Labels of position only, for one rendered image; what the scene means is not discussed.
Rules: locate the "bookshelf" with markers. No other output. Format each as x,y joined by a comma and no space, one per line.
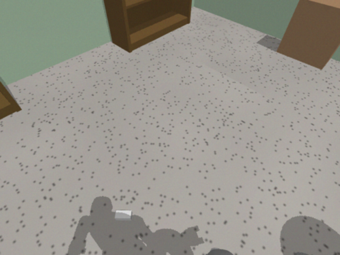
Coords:
8,105
134,23

